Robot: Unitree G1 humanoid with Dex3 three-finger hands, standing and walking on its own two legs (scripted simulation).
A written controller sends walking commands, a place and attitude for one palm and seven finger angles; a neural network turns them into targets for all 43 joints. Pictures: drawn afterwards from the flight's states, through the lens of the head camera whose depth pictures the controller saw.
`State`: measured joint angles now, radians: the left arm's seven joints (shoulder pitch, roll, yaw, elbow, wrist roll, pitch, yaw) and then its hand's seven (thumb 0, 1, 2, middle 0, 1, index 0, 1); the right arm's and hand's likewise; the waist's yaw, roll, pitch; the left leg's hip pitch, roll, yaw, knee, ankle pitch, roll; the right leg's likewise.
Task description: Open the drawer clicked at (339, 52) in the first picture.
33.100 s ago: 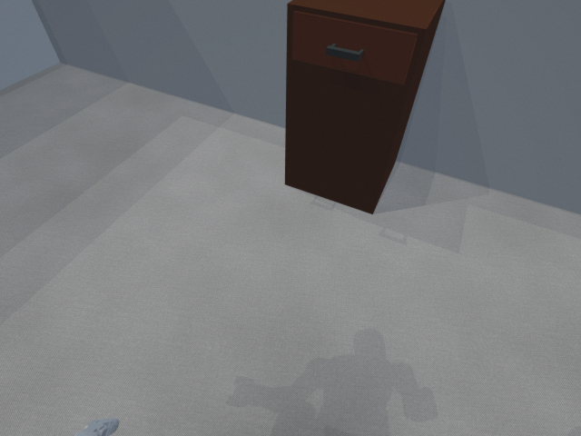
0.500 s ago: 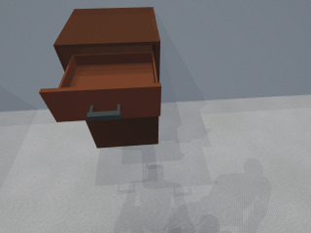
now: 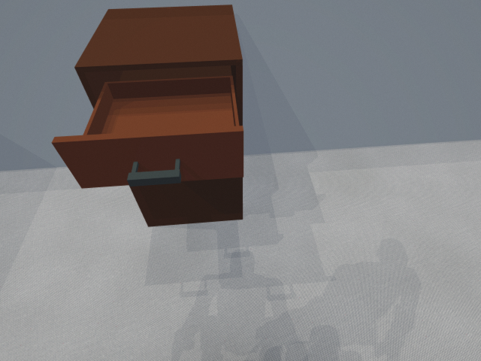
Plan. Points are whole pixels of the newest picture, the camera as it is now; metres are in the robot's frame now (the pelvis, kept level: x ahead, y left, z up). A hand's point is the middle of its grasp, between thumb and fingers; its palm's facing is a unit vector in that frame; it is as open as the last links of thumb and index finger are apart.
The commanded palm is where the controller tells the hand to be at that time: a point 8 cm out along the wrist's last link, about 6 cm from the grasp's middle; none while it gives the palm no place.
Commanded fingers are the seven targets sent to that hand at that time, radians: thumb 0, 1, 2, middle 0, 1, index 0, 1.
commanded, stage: look to check the result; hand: left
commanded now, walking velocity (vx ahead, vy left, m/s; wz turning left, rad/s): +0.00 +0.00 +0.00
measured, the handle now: (155, 171) +0.52 +0.23 -0.03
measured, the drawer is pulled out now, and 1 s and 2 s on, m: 0.30 0.30 0.30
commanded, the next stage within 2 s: stand and wait in 0.22 s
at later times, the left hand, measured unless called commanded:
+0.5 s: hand out of the picture +0.06 +0.20 -0.16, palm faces +0.01 -0.96 -0.28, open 7.4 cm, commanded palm none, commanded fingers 0.00 0.90 0.90 -0.20 -0.30 -0.20 -0.30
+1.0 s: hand out of the picture +0.08 +0.22 -0.16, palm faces +0.00 -0.95 -0.31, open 7.4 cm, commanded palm none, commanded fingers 0.00 0.90 0.90 -0.20 -0.30 -0.20 -0.30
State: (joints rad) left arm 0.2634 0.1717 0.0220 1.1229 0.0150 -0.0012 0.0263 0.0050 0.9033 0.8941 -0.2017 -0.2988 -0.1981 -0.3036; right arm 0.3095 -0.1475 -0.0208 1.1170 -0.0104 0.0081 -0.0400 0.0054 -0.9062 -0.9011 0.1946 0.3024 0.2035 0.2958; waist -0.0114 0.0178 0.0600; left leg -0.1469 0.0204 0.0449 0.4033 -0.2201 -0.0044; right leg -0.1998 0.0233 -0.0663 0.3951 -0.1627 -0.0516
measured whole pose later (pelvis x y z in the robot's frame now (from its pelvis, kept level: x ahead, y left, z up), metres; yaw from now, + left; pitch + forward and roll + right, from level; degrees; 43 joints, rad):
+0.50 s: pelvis +0.01 -0.01 +0.00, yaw +0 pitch -2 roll +0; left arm 0.18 0.23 0.02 1.12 0.01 -0.01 0.02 0.01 0.90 0.89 -0.20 -0.30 -0.20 -0.30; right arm 0.22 -0.22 -0.02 1.11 -0.01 0.00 -0.03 0.01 -0.91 -0.90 0.20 0.30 0.20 0.30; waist -0.01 0.02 0.06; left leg -0.11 0.03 0.04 0.35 -0.21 -0.02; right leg -0.16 0.03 -0.07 0.35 -0.16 -0.06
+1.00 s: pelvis +0.03 -0.01 +0.00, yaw +0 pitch -1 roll +0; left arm 0.14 0.28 0.02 1.12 0.01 -0.02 0.01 0.01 0.90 0.89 -0.20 -0.30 -0.20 -0.30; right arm 0.18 -0.28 -0.02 1.11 -0.01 0.01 -0.03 0.01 -0.90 -0.90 0.20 0.30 0.21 0.30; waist -0.01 0.02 0.07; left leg -0.08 0.03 0.03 0.32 -0.21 -0.02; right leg -0.14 0.04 -0.08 0.32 -0.16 -0.06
